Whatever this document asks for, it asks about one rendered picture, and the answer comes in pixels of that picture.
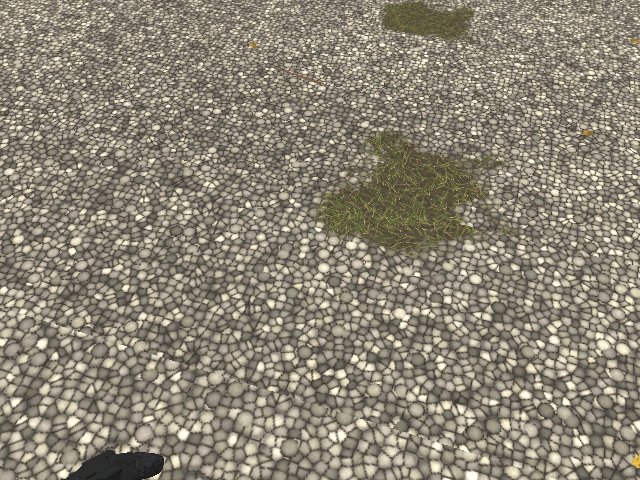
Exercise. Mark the left robot hand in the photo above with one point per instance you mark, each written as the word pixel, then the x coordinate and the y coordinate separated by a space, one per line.
pixel 124 466

